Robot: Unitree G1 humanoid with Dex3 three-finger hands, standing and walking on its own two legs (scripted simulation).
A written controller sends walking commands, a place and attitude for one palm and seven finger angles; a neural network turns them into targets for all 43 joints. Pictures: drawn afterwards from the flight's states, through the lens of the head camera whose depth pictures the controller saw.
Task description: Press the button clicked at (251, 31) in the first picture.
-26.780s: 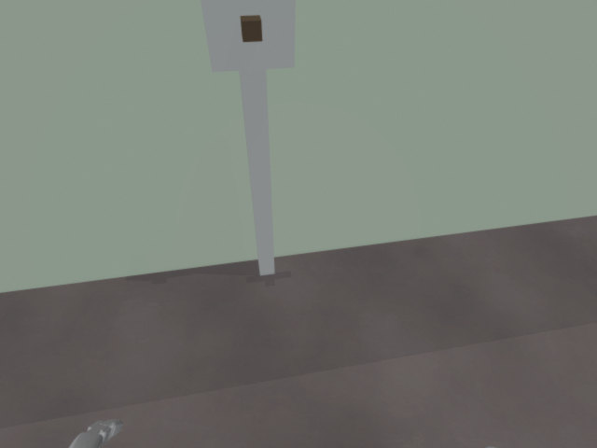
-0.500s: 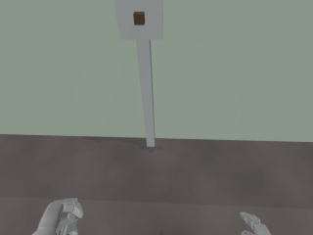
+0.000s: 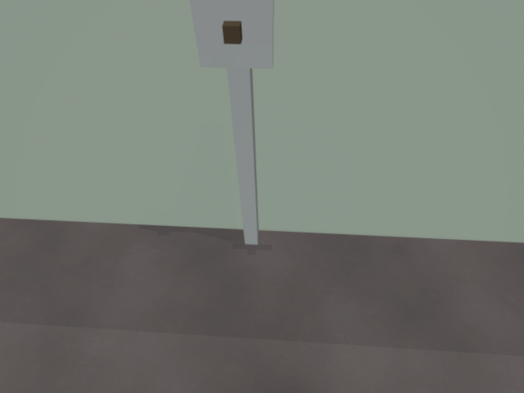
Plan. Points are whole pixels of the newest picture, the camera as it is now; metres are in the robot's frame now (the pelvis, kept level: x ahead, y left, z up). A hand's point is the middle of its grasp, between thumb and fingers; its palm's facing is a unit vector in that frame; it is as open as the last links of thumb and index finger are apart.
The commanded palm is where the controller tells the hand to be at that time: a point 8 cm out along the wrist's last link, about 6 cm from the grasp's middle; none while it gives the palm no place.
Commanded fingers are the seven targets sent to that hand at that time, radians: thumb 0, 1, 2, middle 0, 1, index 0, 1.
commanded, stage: let the arm hang, fingers relaxed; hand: left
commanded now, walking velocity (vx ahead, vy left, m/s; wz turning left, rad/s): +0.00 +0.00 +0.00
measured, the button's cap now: (232, 31) +0.80 +0.11 +0.18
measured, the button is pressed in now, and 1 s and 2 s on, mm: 0 0 0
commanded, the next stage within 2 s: stand and wait in 0.42 s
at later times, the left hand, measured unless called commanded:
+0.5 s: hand out of the picture +0.08 +0.17 -0.17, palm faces -0.02 -0.97 -0.24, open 7.4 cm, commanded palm none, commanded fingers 0.00 0.90 0.90 -0.20 -0.30 -0.20 -0.30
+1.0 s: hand out of the picture +0.07 +0.18 -0.16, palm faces -0.01 -0.96 -0.27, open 7.4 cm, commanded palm none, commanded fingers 0.00 0.90 0.90 -0.20 -0.30 -0.20 -0.30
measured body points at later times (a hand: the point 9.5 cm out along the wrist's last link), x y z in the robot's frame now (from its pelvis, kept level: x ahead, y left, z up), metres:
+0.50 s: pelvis +0.03 -0.02 +0.00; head +0.04 -0.03 +0.45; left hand +0.09 +0.22 -0.15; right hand +0.05 -0.28 -0.15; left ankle +0.05 +0.10 -0.74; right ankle +0.00 -0.10 -0.74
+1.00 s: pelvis +0.04 -0.03 +0.00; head +0.05 -0.04 +0.45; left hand +0.07 +0.23 -0.14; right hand +0.06 -0.28 -0.16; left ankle +0.05 +0.10 -0.74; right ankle +0.00 -0.10 -0.74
